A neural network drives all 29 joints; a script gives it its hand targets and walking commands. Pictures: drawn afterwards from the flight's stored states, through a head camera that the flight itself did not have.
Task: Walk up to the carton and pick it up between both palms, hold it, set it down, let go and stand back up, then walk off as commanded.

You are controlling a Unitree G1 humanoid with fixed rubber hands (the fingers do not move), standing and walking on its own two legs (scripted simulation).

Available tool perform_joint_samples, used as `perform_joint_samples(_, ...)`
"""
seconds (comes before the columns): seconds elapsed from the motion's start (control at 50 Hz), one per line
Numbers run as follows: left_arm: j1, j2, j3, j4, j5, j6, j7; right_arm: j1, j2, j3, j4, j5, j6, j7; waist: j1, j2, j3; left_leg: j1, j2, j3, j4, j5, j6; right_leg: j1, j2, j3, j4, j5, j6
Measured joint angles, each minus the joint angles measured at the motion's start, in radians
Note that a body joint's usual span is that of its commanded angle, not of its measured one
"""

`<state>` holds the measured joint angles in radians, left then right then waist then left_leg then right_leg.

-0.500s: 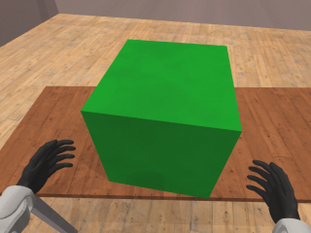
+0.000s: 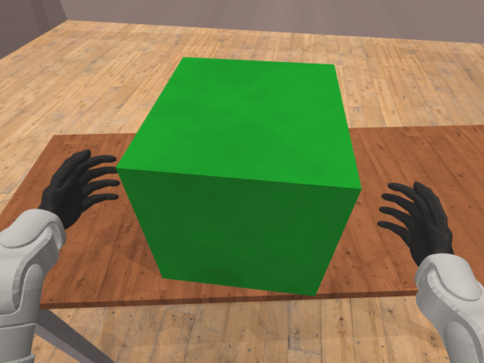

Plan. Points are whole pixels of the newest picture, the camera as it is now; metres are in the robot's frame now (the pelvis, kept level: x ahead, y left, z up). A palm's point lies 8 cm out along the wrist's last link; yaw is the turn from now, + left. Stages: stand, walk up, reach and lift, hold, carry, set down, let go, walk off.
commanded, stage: reach and lift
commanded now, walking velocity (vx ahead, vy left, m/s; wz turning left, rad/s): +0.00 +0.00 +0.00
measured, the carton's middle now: (247, 173) +0.44 +0.01 +0.08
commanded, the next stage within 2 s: none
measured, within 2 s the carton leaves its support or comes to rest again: neither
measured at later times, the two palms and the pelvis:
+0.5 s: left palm (75, 139) +0.38 +0.26 +0.22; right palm (428, 186) +0.32 -0.23 +0.18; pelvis -0.01 +0.00 +0.00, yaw +1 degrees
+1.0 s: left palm (87, 83) +0.43 +0.24 +0.27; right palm (440, 132) +0.37 -0.24 +0.23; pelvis -0.01 -0.01 +0.00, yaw +2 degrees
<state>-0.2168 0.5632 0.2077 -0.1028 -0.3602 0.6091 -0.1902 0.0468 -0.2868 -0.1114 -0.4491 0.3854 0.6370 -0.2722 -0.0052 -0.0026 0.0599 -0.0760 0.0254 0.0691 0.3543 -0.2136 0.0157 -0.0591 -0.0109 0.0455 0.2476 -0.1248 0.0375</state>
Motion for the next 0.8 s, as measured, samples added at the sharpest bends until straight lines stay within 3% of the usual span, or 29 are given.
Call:
perform_joint_samples(0.52,-0.471,0.095,-0.064,0.403,-0.014,0.063,0.002,-0.477,-0.054,0.025,0.405,0.083,0.023,0.007,-0.088,-0.025,-0.035,-0.080,-0.001,-0.026,0.023,0.014,-0.003,-0.066,0.003,-0.014,0.012,0.012,-0.001)
perform_joint_samples(0.8,-0.722,0.127,-0.136,0.688,-0.027,0.022,0.005,-0.719,-0.073,0.049,0.660,0.085,-0.013,0.028,-0.129,-0.034,-0.062,-0.127,-0.003,-0.033,0.032,0.023,-0.003,-0.115,0.001,-0.019,0.030,0.014,-0.002)
